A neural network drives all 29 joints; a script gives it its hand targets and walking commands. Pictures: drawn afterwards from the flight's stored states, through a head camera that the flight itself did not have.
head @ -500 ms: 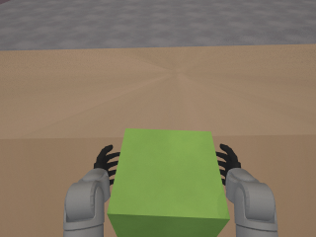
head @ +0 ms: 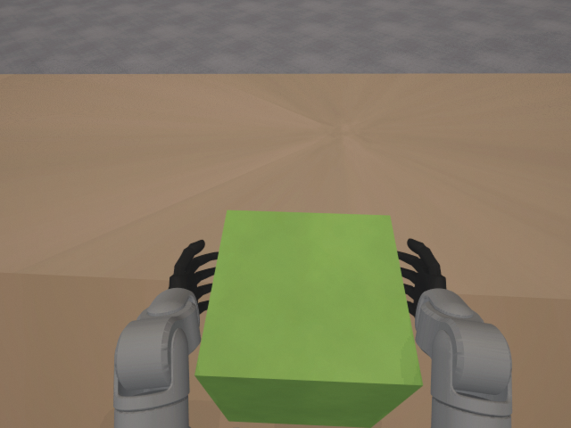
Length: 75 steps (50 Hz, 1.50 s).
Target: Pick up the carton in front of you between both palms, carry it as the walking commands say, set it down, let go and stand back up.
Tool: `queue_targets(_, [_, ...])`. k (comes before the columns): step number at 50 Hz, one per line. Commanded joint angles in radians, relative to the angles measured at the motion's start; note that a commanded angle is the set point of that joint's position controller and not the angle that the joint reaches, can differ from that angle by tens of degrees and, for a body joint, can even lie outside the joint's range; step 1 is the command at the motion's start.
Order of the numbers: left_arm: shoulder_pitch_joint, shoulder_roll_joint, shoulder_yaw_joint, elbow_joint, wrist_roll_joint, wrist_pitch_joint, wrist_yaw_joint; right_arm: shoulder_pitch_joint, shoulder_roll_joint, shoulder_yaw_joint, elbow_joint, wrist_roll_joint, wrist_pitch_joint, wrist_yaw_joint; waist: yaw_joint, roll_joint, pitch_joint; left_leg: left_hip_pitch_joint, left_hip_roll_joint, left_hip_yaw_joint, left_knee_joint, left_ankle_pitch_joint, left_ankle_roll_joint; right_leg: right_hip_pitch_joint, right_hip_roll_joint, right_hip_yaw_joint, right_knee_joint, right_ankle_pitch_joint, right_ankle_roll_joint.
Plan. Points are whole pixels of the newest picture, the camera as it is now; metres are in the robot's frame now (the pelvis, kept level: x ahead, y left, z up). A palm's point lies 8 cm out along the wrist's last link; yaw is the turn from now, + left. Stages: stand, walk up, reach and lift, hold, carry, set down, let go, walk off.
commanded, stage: carry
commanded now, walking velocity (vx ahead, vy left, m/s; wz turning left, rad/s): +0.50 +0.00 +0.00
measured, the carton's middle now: (303, 325) +0.27 +0.01 +0.02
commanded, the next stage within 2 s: none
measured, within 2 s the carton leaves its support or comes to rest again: neither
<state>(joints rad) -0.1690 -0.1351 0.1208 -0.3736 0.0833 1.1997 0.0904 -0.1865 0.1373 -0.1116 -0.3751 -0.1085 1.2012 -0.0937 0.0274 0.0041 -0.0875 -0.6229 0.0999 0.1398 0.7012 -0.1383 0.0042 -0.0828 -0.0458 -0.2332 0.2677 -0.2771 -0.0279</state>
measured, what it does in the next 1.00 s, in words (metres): walks ahead: left foot, then right foot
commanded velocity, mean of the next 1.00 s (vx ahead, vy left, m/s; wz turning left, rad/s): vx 0.50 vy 0.00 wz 0.00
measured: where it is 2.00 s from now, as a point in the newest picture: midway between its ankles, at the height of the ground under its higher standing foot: (307, 206)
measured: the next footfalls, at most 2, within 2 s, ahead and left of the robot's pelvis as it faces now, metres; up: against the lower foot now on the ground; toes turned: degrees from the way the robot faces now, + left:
left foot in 0.14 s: +0.28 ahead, +0.11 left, +0.00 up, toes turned +12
right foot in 0.62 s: +0.62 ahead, -0.09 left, +0.00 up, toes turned -13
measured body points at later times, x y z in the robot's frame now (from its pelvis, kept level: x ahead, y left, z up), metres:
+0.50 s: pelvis +0.35 +0.03 +0.00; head +0.36 +0.04 +0.45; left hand +0.63 +0.16 +0.07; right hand +0.62 -0.14 +0.08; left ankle +0.24 +0.10 -0.75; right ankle +0.47 -0.12 -0.70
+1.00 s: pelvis +0.67 -0.02 -0.01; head +0.70 -0.03 +0.44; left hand +1.03 +0.13 +0.10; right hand +1.03 -0.18 +0.10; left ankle +0.81 +0.11 -0.70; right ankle +0.58 -0.09 -0.75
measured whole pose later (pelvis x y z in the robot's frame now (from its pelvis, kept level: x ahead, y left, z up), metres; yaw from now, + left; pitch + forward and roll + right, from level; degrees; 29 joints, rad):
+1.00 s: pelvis +0.67 -0.02 -0.01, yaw -2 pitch +5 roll +0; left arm -0.59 -0.03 0.17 -0.01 0.06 1.21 0.12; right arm -0.61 0.01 -0.19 -0.02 -0.08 1.22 -0.11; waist 0.03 0.02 -0.03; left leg -0.68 0.09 0.09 0.73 -0.09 0.05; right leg -0.14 -0.01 -0.19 0.40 -0.35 -0.05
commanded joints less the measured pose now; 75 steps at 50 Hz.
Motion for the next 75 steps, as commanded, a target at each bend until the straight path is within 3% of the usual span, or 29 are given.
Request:
queue_targets(1, [-0.421, -0.844, -0.714, -0.031, -0.385, 0.017, -0.270, -0.369, 0.866, 0.711, 0.002, 0.351, 0.014, 0.228, -0.005, -0.156, -0.145, 0.025, -0.044, 0.080, -0.143, 0.084, 0.012, 0.179, -0.196, 0.091, -0.054, 0.452, -0.076])
queue_targets(4, [-0.422, -0.841, -0.709, -0.023, -0.373, 0.023, -0.269, -0.391, 0.860, 0.712, 0.001, 0.368, 0.025, 0.242, -0.008, -0.170, -0.119, 0.150, -0.057, 0.116, -0.207, 0.102, 0.040, 0.170, -0.200, 0.053, 0.026, 0.561, -0.053])
queue_targets(6, [-0.439, -0.833, -0.713, -0.032, -0.374, 0.027, -0.267, -0.381, 0.856, 0.701, 0.020, 0.372, 0.026, 0.250, -0.037, -0.114, -0.207, 0.456, -0.120, 0.181, -0.240, 0.014, 0.042, 0.063, -0.142, -0.027, 0.298, 0.610, -0.013])
queue_targets(7, [-0.449, -0.820, -0.713, -0.033, -0.372, 0.028, -0.265, -0.371, 0.853, 0.695, 0.026, 0.372, 0.026, 0.254, -0.062, -0.041, -0.265, 0.668, 0.004, 0.015, -0.257, -0.083, 0.049, -0.109, -0.118, -0.006, 0.497, 0.389, 0.014])
queue_targets(8, [-0.473, -0.838, -0.727, -0.048, -0.376, 0.035, -0.262, -0.380, 0.836, 0.682, 0.051, 0.360, 0.019, 0.260, -0.063, 0.221, -0.360, 0.897, 0.297, -0.486, -0.380, -0.290, 0.201, -0.402, -0.009, 0.026, 0.829, 0.136, 0.067])
queue_targets(9, [-0.482, -0.833, -0.728, -0.053, -0.375, 0.030, -0.264, -0.371, 0.877, 0.698, 0.061, 0.377, 0.013, 0.263, -0.054, 0.296, -0.340, 0.913, 0.355, -0.684, -0.506, -0.173, 0.251, -0.587, 0.050, 0.128, 0.987, -0.190, 0.053])
queue_targets(12, [-0.511, -0.925, -0.753, -0.040, -0.383, -0.006, -0.263, -0.446, 0.958, 0.727, 0.012, 0.413, -0.014, 0.269, -0.048, 0.044, -0.307, 0.751, 0.282, -0.363, -0.440, 0.118, 0.172, -0.596, -0.085, 0.230, 0.997, -0.078, 0.000])
queue_targets(14, [-0.479, -0.958, -0.757, -0.031, -0.375, -0.030, -0.257, -0.447, 0.974, 0.743, -0.009, 0.428, -0.030, 0.272, -0.041, 0.064, -0.304, 0.676, 0.239, -0.236, -0.469, 0.102, 0.124, -0.534, -0.090, 0.209, 0.873, 0.000, 0.003])
queue_targets(17, [-0.403, -0.962, -0.761, -0.014, -0.344, -0.054, -0.240, -0.394, 0.952, 0.746, -0.014, 0.431, -0.041, 0.283, -0.044, 0.112, -0.279, 0.690, 0.206, -0.134, -0.503, 0.130, 0.122, -0.554, -0.071, 0.154, 0.719, 0.056, 0.023])
queue_targets(26, [-0.433, -0.846, -0.763, -0.106, -0.367, -0.014, -0.228, -0.362, 0.817, 0.709, -0.056, 0.401, -0.009, 0.270, -0.049, 0.150, -0.104, 0.720, 0.143, 0.030, -0.481, 0.328, 0.108, -0.516, -0.009, 0.017, 0.282, 0.253, 0.000])
queue_targets(30, [-0.493, -0.766, -0.732, -0.091, -0.388, 0.026, -0.230, -0.440, 0.739, 0.695, -0.064, 0.399, 0.028, 0.250, -0.015, 0.127, -0.184, 0.650, 0.082, 0.127, -0.143, 0.526, 0.054, -0.152, 0.087, -0.064, 0.210, 0.172, -0.031])
queue_targets(31, [-0.500, -0.744, -0.716, -0.078, -0.388, 0.034, -0.230, -0.478, 0.713, 0.695, -0.066, 0.400, 0.037, 0.246, 0.018, 0.053, -0.259, 0.505, 0.057, 0.114, 0.062, 0.360, 0.033, 0.065, 0.023, 0.024, 0.221, 0.093, -0.029])
queue_targets(32, [-0.529, -0.702, -0.695, -0.060, -0.378, 0.040, -0.230, -0.521, 0.715, 0.703, -0.066, 0.405, 0.053, 0.239, 0.028, -0.170, -0.356, 0.227, -0.037, 0.081, 0.390, 0.069, -0.010, 0.290, -0.268, 0.493, 0.136, -0.091, -0.152])
queue_targets(33, [-0.542, -0.710, -0.693, -0.036, -0.387, 0.042, -0.229, -0.562, 0.719, 0.700, -0.070, 0.413, 0.060, 0.237, 0.051, -0.342, -0.358, -0.011, -0.151, -0.029, 0.602, -0.342, -0.014, 0.366, -0.370, 0.806, -0.016, -0.024, -0.244])
queue_targets(34, [-0.591, -0.731, -0.696, -0.048, -0.406, 0.047, -0.229, -0.599, 0.747, 0.700, -0.037, 0.412, 0.061, 0.234, 0.030, -0.263, -0.342, -0.067, -0.083, -0.132, 0.724, -0.343, 0.024, 0.345, -0.373, 0.706, 0.013, 0.096, -0.236])
queue_targets(36, [-0.687, -0.789, -0.717, -0.042, -0.432, 0.042, -0.231, -0.657, 0.788, 0.692, 0.001, 0.418, 0.052, 0.231, 0.010, -0.075, -0.316, -0.069, -0.008, -0.156, 0.676, -0.253, 0.054, 0.200, -0.305, 0.503, 0.063, 0.267, -0.177])
queue_targets(37, [-0.739, -0.806, -0.728, -0.031, -0.444, 0.038, -0.232, -0.685, 0.797, 0.691, 0.026, 0.417, 0.045, 0.227, 0.000, -0.052, -0.310, -0.042, 0.014, -0.158, 0.602, -0.207, 0.055, 0.138, -0.280, 0.428, 0.052, 0.258, -0.148])
queue_targets(44, [-0.958, -0.775, -0.678, 0.153, -0.470, 0.007, -0.226, -0.889, 0.784, 0.653, 0.211, 0.410, 0.012, 0.185, 0.013, -0.113, -0.266, -0.123, 0.005, -0.073, 0.291, -0.054, 0.028, 0.122, -0.218, 0.251, 0.016, 0.278, -0.180])
queue_targets(51, [-1.149, -0.828, -0.579, 0.350, -0.459, -0.014, -0.209, -1.107, 0.854, 0.565, 0.407, 0.450, 0.000, 0.188, 0.033, -0.150, -0.205, 0.029, -0.074, 0.023, -0.114, 0.159, 0.073, 0.146, -0.151, 0.134, 0.096, 0.499, -0.123])
queue_targets(53, [-1.202, -0.851, -0.560, 0.375, -0.462, -0.016, -0.200, -1.156, 0.874, 0.535, 0.442, 0.460, -0.001, 0.192, 0.010, -0.156, -0.234, 0.126, -0.094, 0.024, -0.173, 0.168, 0.098, 0.179, -0.153, 0.110, 0.196, 0.660, -0.094])
queue_targets(55, [-1.238, -0.872, -0.548, 0.397, -0.464, -0.012, -0.191, -1.150, 0.885, 0.496, 0.493, 0.459, -0.001, 0.197, -0.067, -0.079, -0.344, 0.424, -0.144, 0.068, -0.275, 0.171, 0.085, 0.134, -0.089, 0.034, 0.512, 0.672, -0.034])
queue_targets(56, [-1.253, -0.874, -0.536, 0.406, -0.464, -0.012, -0.186, -1.139, 0.889, 0.471, 0.511, 0.458, 0.001, 0.202, -0.089, 0.015, -0.405, 0.646, -0.021, -0.076, -0.204, 0.160, 0.072, -0.067, -0.068, 0.081, 0.712, 0.380, -0.017])
queue_targets(57, [-1.246, -0.910, -0.523, 0.426, -0.461, -0.005, -0.183, -1.153, 0.859, 0.444, 0.523, 0.451, 0.002, 0.205, -0.057, 0.230, -0.472, 0.856, 0.241, -0.524, -0.210, 0.199, 0.173, -0.377, 0.052, 0.122, 0.924, -0.105, 0.007])
queue_targets(58, [-1.273, -0.908, -0.513, 0.417, -0.453, -0.002, -0.177, -1.154, 0.893, 0.449, 0.540, 0.459, 0.002, 0.209, -0.100, 0.323, -0.507, 0.947, 0.274, -0.677, -0.284, 0.168, 0.264, -0.546, 0.120, 0.209, 1.089, -0.271, -0.007])
queue_targets(59, [-1.312, -0.937, -0.518, 0.405, -0.455, -0.001, -0.172, -1.175, 0.923, 0.444, 0.517, 0.471, -0.002, 0.214, -0.104, 0.297, -0.469, 0.932, 0.252, -0.617, -0.272, 0.241, 0.266, -0.622, 0.084, 0.245, 1.149, -0.252, -0.033])
queue_targets(61, [-1.331, -0.987, -0.523, 0.359, -0.455, -0.009, -0.160, -1.264, 0.990, 0.467, 0.415, 0.505, -0.007, 0.222, -0.087, 0.105, -0.420, 0.834, 0.206, -0.461, -0.240, 0.424, 0.215, -0.648, 0.021, 0.265, 1.060, -0.143, -0.033])
queue_targets(68, [-1.195, -0.990, -0.575, 0.215, -0.401, -0.029, -0.122, -1.207, 0.989, 0.561, 0.215, 0.519, -0.011, 0.210, -0.101, 0.117, -0.473, 0.897, 0.138, -0.248, -0.189, 0.802, 0.204, -0.669, 0.027, 0.193, 0.704, 0.026, -0.012])
queue_targets(73, [-1.159, -0.890, -0.631, 0.180, -0.381, -0.034, -0.129, -1.132, 0.906, 0.635, 0.217, 0.506, -0.024, 0.215, -0.147, 0.107, -0.397, 0.869, -0.003, -0.114, -0.129, 0.731, 0.169, -0.540, 0.117, 0.079, 0.259, 0.361, -0.014])
queue_targets(75, [-1.138, -0.841, -0.621, 0.219, -0.370, -0.024, -0.142, -1.109, 0.873, 0.641, 0.269, 0.505, -0.025, 0.219, -0.137, 0.120, -0.363, 0.790, -0.004, -0.103, -0.072, 0.628, 0.152, -0.390, 0.118, 0.087, 0.134, 0.511, -0.041])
